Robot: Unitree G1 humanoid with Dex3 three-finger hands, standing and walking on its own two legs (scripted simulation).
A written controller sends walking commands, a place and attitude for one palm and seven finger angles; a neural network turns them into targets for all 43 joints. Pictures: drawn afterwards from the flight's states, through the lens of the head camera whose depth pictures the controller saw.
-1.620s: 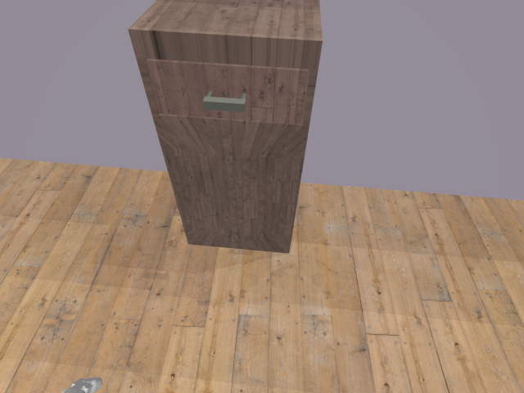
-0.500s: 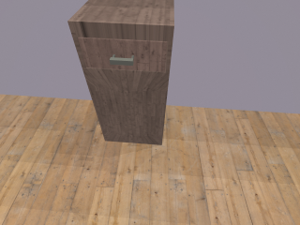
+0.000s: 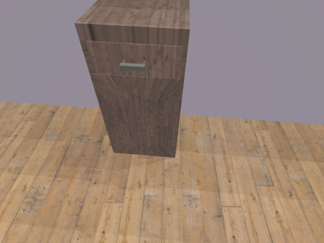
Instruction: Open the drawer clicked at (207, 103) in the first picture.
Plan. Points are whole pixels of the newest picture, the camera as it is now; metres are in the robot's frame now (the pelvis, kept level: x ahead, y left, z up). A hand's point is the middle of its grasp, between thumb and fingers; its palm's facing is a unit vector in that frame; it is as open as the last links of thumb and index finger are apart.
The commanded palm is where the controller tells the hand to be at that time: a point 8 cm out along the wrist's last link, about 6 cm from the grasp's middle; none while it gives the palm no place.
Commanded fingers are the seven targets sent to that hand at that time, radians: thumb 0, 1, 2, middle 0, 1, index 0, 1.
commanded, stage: take the last steps up to it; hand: left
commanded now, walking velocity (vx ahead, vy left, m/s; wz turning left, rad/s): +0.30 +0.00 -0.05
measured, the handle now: (133, 64) +0.82 +0.18 +0.00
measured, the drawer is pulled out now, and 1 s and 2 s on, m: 0.00 0.00 0.00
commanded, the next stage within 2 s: come to a stop and stand still in 0.78 s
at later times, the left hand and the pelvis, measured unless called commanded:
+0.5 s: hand out of the picture +0.15 +0.20 -0.19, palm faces -0.07 -0.98 -0.17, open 7.3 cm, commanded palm none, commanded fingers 0.00 0.90 0.90 -0.20 -0.30 -0.20 -0.30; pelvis +0.11 +0.02 -0.01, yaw -3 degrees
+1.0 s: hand (112, 208) +0.27 +0.18 -0.20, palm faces +0.06 -0.99 -0.15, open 7.3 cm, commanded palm none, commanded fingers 0.00 0.90 0.90 -0.20 -0.30 -0.20 -0.30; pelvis +0.26 +0.01 -0.02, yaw -1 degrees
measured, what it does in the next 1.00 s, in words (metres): walks ahead: right foot, then left foot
